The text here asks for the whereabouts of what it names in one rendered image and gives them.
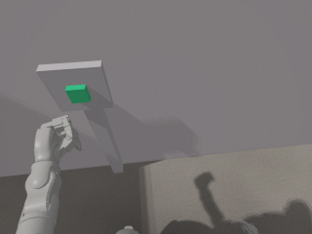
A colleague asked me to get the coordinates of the left robot hand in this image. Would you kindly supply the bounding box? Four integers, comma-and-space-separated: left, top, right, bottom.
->
34, 115, 82, 164

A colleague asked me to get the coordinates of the button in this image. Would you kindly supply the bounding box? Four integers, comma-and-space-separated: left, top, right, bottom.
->
65, 84, 91, 103

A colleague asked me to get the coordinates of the right robot hand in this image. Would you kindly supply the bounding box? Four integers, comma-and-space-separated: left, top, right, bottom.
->
237, 218, 258, 234

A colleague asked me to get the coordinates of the left robot shin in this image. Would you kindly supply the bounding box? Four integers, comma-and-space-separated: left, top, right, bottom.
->
124, 226, 134, 230

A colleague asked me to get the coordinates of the panel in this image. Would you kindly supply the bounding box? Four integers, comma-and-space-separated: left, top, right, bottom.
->
36, 60, 124, 174

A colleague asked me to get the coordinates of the robot left forearm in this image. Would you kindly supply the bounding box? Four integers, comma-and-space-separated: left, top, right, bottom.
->
16, 160, 61, 234

